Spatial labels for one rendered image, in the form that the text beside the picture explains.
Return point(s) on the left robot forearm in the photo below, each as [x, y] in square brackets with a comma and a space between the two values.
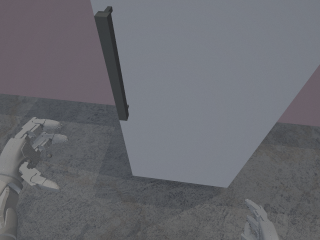
[10, 187]

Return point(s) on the robot right hand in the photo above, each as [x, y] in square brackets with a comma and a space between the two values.
[263, 228]

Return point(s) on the robot left hand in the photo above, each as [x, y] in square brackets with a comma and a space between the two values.
[13, 159]

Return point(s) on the fridge door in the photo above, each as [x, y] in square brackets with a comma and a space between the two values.
[206, 80]

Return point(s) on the handle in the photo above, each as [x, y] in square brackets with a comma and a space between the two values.
[105, 28]

